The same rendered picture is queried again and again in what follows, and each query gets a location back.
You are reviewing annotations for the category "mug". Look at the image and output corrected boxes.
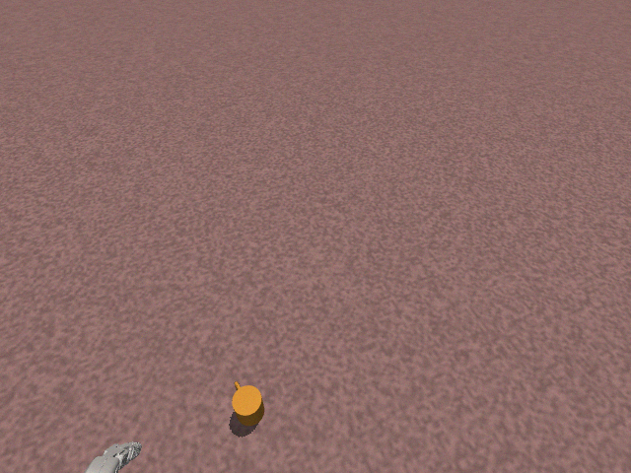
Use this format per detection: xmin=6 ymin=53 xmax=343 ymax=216
xmin=232 ymin=381 xmax=264 ymax=426

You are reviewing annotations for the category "left robot hand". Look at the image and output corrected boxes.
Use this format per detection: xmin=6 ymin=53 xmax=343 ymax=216
xmin=84 ymin=442 xmax=142 ymax=473

